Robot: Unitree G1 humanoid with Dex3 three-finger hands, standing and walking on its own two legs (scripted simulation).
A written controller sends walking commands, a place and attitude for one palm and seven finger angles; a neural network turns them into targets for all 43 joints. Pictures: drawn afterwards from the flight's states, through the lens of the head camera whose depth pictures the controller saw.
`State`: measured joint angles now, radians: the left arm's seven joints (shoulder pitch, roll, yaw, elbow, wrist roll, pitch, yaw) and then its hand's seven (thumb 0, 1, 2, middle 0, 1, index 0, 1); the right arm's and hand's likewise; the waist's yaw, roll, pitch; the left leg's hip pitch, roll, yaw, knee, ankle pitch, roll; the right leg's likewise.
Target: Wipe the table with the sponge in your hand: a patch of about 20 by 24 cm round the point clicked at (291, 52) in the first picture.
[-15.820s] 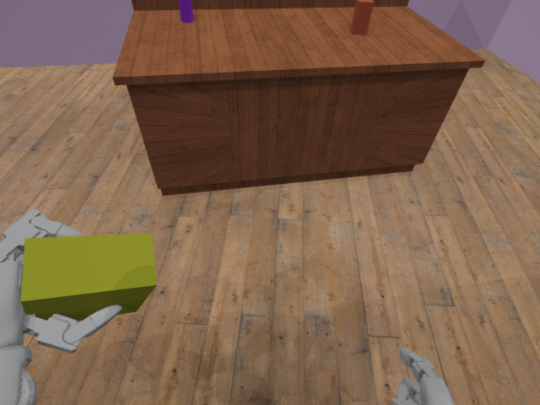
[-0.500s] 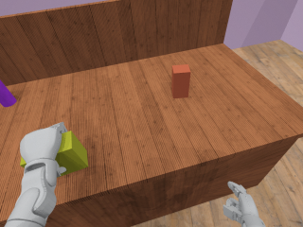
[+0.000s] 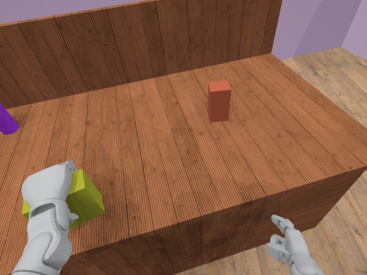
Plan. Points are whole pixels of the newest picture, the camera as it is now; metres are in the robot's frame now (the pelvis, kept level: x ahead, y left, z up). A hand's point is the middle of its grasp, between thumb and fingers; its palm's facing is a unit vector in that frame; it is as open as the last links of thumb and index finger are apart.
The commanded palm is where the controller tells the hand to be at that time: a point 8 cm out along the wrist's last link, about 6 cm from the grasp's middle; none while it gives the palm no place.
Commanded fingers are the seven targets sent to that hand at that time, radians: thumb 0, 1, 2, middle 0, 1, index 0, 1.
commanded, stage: move the sponge above the wiping area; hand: left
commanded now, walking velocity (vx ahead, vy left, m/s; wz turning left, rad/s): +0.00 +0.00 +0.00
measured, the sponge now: (71, 207) +0.24 +0.31 +0.01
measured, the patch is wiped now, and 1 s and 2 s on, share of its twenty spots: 0.00 0.00 0.00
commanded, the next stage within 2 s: none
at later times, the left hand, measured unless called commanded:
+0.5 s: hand (66, 206) +0.23 +0.31 +0.04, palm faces -0.12 -0.12 -0.99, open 10.0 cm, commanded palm +0.21 +0.28 +0.11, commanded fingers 0.00 0.10 1.30 -1.20 -1.60 -1.20 -1.60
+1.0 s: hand (80, 212) +0.23 +0.28 +0.02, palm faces -0.19 -0.16 -0.97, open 10.0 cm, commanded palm +0.22 +0.28 +0.11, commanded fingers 0.00 0.10 1.30 -1.20 -1.60 -1.20 -1.60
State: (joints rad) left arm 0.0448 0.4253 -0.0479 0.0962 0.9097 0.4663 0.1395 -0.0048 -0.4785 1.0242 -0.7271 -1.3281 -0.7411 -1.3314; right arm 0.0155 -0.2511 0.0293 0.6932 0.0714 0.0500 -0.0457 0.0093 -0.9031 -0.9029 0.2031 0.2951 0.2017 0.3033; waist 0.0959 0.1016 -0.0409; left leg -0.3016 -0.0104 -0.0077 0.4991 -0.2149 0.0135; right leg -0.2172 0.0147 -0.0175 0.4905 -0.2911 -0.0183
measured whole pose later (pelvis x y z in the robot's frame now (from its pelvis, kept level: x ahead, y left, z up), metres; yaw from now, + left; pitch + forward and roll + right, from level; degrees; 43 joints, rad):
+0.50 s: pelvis -0.01 +0.00 +0.00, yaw +1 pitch +1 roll -1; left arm 0.05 0.44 -0.08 0.11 0.90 0.44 0.04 -0.01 -0.48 1.02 -0.73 -1.34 -0.74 -1.34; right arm 0.03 -0.27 0.03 0.67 0.07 0.04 -0.06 0.01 -0.90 -0.90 0.20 0.30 0.20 0.30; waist 0.08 0.11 -0.03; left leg -0.30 -0.02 -0.02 0.50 -0.21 0.02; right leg -0.21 0.01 -0.03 0.48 -0.28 -0.01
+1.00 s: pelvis -0.01 +0.00 +0.00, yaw +1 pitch +0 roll -1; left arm 0.07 0.42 -0.12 0.10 0.91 0.35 0.00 -0.01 -0.47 1.02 -0.73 -1.34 -0.75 -1.34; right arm 0.03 -0.27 0.03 0.66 0.06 0.02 -0.07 0.01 -0.90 -0.90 0.20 0.30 0.20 0.30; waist 0.09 0.10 -0.01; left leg -0.30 -0.01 -0.02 0.51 -0.21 0.02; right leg -0.21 0.01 -0.03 0.49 -0.28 -0.02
